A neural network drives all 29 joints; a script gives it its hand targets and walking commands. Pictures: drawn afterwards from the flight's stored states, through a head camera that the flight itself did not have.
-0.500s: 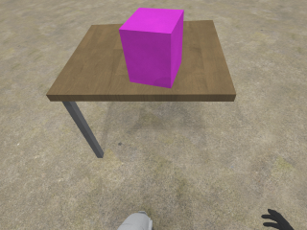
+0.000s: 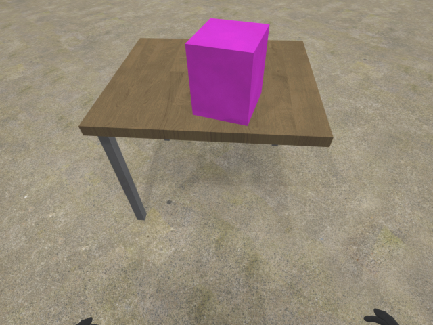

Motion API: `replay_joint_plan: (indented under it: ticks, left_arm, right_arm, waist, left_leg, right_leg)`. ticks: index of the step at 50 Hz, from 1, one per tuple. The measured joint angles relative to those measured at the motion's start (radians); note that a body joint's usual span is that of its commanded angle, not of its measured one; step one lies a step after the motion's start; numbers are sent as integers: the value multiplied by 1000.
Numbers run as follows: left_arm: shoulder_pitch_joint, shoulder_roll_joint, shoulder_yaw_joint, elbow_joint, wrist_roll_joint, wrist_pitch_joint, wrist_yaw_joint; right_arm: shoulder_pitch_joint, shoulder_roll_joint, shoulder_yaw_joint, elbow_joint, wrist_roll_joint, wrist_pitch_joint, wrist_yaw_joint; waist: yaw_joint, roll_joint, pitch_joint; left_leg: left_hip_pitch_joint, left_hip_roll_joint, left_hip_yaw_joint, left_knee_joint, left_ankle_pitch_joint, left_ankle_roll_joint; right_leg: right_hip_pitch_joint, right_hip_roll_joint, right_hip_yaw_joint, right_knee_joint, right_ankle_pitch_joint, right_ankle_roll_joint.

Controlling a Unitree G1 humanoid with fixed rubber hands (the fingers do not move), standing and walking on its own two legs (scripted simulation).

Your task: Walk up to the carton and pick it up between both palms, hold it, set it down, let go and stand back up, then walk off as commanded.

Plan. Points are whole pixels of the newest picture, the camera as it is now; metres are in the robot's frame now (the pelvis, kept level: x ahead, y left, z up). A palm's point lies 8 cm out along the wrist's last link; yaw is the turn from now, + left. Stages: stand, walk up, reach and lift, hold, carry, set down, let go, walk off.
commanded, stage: walk off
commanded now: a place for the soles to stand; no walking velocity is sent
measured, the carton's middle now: (229, 72) +0.85 -0.01 +0.04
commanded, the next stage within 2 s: stand in 0.22 s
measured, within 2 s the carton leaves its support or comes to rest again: neither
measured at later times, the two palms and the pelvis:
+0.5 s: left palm (74, 318) +0.16 +0.29 -0.08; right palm out of the picture +0.13 -0.30 -0.08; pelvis +0.02 +0.00 +0.00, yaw +0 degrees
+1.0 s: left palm out of the picture +0.14 +0.30 -0.09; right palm out of the picture +0.12 -0.29 -0.08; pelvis +0.02 +0.01 +0.00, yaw +0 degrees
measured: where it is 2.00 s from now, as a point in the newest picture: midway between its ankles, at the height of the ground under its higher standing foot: outside the picture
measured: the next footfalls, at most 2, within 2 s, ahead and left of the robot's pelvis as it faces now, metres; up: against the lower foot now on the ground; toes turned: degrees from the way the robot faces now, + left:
none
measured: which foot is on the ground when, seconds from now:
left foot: down 0.00-1.00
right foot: down 0.00-1.00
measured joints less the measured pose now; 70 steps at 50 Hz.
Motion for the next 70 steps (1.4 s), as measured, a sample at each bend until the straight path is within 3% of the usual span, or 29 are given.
replay_joint_plan:
  ticks: [11, 17, 30, 70]
  left_arm:
    - [2, 2, 0, 2, 0, -6, -1]
    - [-43, 2, 0, 2, 0, -6, -1]
    - [-140, 2, 0, 7, 0, -7, -1]
    - [-119, 2, 0, 93, 0, -7, -1]
  right_arm:
    - [-1, -2, 0, 14, 0, -2, 0]
    - [-10, -3, 0, 15, 0, -7, 0]
    - [-33, -4, 0, 21, 0, -10, 0]
    - [-34, -4, 0, 78, 0, -10, 0]
  waist:
    - [0, 1, -1]
    - [0, 1, -1]
    - [0, 1, -1]
    - [0, 1, -1]
  left_leg:
    - [3, 3, 0, -14, 30, -1]
    - [3, 5, 0, -15, 23, -35]
    - [14, 6, 0, -15, 14, -36]
    - [22, 8, 0, -28, 25, -36]
  right_leg:
    - [2, 0, -2, -5, -5, 8]
    - [7, 0, -2, -15, -10, 11]
    - [27, 0, -3, -34, -10, 16]
    - [43, 0, -3, -67, 9, 17]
